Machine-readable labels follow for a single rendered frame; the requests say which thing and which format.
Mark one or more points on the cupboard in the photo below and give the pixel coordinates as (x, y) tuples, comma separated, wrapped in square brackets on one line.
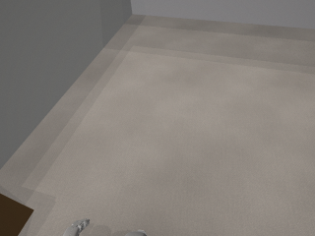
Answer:
[(13, 216)]

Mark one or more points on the robot left hand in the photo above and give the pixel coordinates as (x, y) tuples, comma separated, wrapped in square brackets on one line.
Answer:
[(77, 227)]

